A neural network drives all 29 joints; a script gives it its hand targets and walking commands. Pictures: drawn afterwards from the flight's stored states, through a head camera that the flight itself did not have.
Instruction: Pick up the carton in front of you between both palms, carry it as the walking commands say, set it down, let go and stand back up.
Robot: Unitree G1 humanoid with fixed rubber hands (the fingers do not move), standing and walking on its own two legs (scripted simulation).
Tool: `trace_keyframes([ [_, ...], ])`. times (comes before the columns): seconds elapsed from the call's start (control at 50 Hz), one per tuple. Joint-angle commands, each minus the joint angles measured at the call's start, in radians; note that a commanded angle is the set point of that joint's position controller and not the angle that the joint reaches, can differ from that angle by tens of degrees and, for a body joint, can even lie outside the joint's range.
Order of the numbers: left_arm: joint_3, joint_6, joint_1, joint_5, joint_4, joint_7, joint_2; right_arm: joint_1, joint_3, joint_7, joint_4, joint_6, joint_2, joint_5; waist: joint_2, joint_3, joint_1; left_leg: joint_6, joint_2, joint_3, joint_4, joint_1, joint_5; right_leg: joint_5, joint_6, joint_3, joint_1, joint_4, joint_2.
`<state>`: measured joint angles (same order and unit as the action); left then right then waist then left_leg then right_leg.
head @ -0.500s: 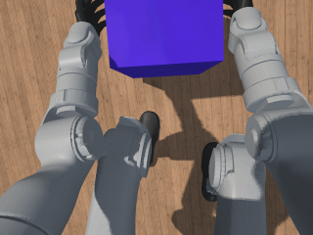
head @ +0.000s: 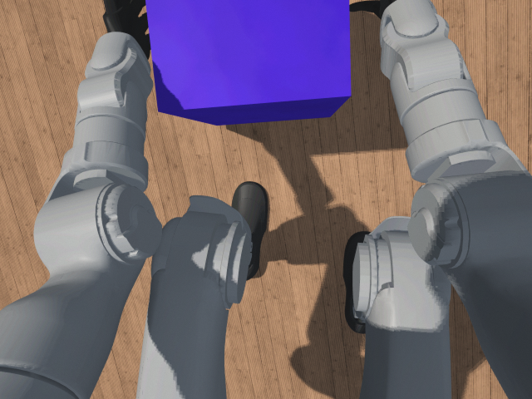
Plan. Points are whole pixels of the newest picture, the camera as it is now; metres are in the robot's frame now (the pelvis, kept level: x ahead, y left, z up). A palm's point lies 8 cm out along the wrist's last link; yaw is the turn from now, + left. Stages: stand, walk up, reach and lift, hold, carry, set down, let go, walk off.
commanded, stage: set down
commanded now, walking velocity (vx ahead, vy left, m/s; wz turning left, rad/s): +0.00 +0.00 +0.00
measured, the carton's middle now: (259, 42) +0.52 +0.11 -0.24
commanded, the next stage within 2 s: let go in 1.52 s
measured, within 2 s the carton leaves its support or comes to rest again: rests again in 0.22 s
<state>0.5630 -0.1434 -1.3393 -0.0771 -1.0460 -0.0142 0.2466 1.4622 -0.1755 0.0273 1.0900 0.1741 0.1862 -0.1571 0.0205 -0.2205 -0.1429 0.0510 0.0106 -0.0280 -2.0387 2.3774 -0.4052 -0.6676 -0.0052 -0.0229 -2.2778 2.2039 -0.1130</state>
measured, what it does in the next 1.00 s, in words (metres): rises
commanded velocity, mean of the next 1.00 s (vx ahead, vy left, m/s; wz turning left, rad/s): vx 0.00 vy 0.00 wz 0.00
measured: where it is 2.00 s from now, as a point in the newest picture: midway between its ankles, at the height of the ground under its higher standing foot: (302, 272)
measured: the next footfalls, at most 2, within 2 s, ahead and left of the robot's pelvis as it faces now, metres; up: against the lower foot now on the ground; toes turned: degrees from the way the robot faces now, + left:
none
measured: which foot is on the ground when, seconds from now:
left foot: down 0.00-1.00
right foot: down 0.00-1.00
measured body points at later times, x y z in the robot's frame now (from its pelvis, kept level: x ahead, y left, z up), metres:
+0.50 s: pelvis +0.00 +0.01 +0.00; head +0.37 +0.00 +0.24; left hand +0.49 +0.28 -0.19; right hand +0.57 -0.11 -0.19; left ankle +0.15 +0.14 -0.34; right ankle +0.08 -0.11 -0.34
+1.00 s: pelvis +0.01 +0.01 +0.09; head +0.34 +0.03 +0.39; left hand +0.49 +0.28 -0.03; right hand +0.60 -0.10 -0.03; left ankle +0.15 +0.14 -0.34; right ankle +0.08 -0.11 -0.34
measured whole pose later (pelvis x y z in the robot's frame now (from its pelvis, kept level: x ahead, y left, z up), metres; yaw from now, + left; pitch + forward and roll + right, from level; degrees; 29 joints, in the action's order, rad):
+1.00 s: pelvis +0.01 +0.01 +0.09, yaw +0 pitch +46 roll +0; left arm 0.35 -0.13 -1.09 0.10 -0.79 0.12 0.18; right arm 1.33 -0.08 0.05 1.02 0.17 0.37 0.05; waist -0.03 -0.02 -0.15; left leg 0.03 -0.01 -0.02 -1.76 2.18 -0.39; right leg -0.64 -0.02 -0.03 -2.06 1.90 -0.07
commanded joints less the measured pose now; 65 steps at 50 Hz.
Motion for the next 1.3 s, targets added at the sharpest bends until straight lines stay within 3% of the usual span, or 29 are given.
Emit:
trace_keyframes([
  [0.0,-0.21,-0.017,-0.336,0.035,-0.014,-0.171,-0.693,0.311,0.139,-0.131,-0.037,-0.029,-0.524,0.01,-0.156,0.745,0.046,-0.019,-0.08,0.06,0.027,-0.531,0.177,0.205,0.035,0.007,0.199,-0.278,-0.008],
  [0.14,-0.169,0.014,-0.304,0.039,-0.037,-0.133,-0.571,0.31,0.122,-0.11,-0.031,-0.042,-0.374,-0.008,-0.153,0.749,0.04,-0.001,-0.064,0.066,0.019,-0.566,0.18,0.211,0.023,0.005,0.239,-0.265,0.008],
  [0.18,-0.114,0.044,-0.244,0.047,-0.052,-0.087,-0.388,0.283,0.099,-0.071,-0.031,-0.056,-0.19,-0.004,-0.15,0.765,0.036,0.013,-0.053,0.075,0.02,-0.597,0.189,0.22,0.013,0.005,0.276,-0.263,0.022],
  [0.2,-0.068,0.068,-0.178,0.049,-0.065,-0.044,-0.219,0.255,0.077,-0.034,-0.032,-0.066,-0.02,0.001,-0.146,0.771,0.037,0.022,-0.043,0.079,0.022,-0.617,0.194,0.223,0.005,0.006,0.299,-0.266,0.037],
  [0.22,-0.046,0.096,-0.12,0.069,-0.07,0.007,-0.039,0.226,0.07,0.012,-0.037,-0.078,0.161,0.018,-0.138,0.779,0.038,0.029,-0.031,0.079,0.023,-0.636,0.203,0.228,-0.001,-0.001,0.321,-0.267,0.052],
  [0.24,-0.059,0.12,-0.105,0.102,-0.071,0.046,0.061,0.225,0.081,0.043,-0.039,-0.087,0.247,0.049,-0.137,0.793,0.034,0.03,-0.02,0.077,0.025,-0.648,0.212,0.232,-0.006,-0.01,0.34,-0.265,0.062],
  [0.32,-0.17,0.177,-0.18,0.231,-0.066,0.091,0.131,0.334,0.219,0.056,-0.053,-0.111,0.231,0.211,-0.194,0.873,-0.006,0.005,0.001,0.071,0.015,-0.644,0.274,0.278,-0.021,-0.03,0.368,-0.246,0.081],
  [0.4,-0.233,0.196,-0.173,0.284,-0.056,0.093,0.157,0.385,0.304,0.033,-0.122,-0.119,0.215,0.322,-0.222,0.953,-0.073,-0.01,0.014,0.066,0.026,-0.665,0.346,0.318,-0.03,-0.034,0.418,-0.226,0.088],
  [0.48,-0.228,0.191,-0.122,0.294,-0.009,0.106,0.188,0.34,0.303,0.03,-0.128,-0.107,0.248,0.341,-0.214,1.067,-0.105,-0.013,0.009,0.071,0.043,-0.769,0.389,0.303,-0.029,-0.011,0.458,-0.23,0.082],
  [0.58,-0.215,0.153,-0.069,0.289,0.159,0.127,0.192,0.277,0.241,0.053,-0.184,-0.073,0.285,0.291,-0.206,1.292,-0.081,-0.006,-0.016,0.095,0.083,-0.934,0.401,0.275,-0.025,0.037,0.54,-0.273,0.058],
  [0.66,-0.214,0.093,-0.048,0.257,0.316,0.143,0.173,0.236,0.171,0.068,-0.249,-0.027,0.31,0.256,-0.162,1.37,-0.059,0.001,-0.034,0.124,0.15,-1.018,0.344,0.206,-0.014,0.062,0.565,-0.34,0.033],
  [0.74,-0.227,0.055,-0.024,0.228,0.322,0.143,0.107,0.194,0.115,0.056,-0.197,-0.01,0.3,0.237,-0.099,1.214,-0.04,0.01,-0.041,0.13,0.218,-0.972,0.249,0.122,0.002,0.067,0.454,-0.401,0.027],
  [0.82,-0.222,0.044,0.009,0.202,0.327,0.141,0.068,0.156,0.092,0.037,-0.151,-0.02,0.283,0.224,-0.078,1.178,-0.04,0.017,-0.048,0.128,0.275,-0.975,0.254,0.129,0.005,0.068,0.425,-0.449,0.021],
  [0.92,-0.201,0.034,0.067,0.174,0.347,0.136,0.051,0.116,0.08,0.021,-0.154,-0.023,0.27,0.204,-0.102,1.22,-0.052,0.02,-0.06,0.128,0.349,-1.018,0.292,0.16,-0.002,0.074,0.473,-0.522,0.011],
  [1.12,-0.182,-0.005,0.161,0.168,0.476,0.119,0.057,0.073,0.072,0.007,-0.317,0.015,0.27,0.183,-0.187,1.378,-0.062,0.012,-0.068,0.138,0.504,-1.128,0.402,0.305,-0.025,0.076,0.735,-0.685,-0.002],
  [1.28,-0.18,-0.024,0.223,0.158,0.494,0.095,0.03,0.005,0.047,-0.023,-0.302,0.031,0.255,0.163,-0.169,1.328,-0.053,0.008,-0.066,0.13,0.654,-1.216,0.421,0.348,-0.026,0.062,0.818,-0.837,0.004],
])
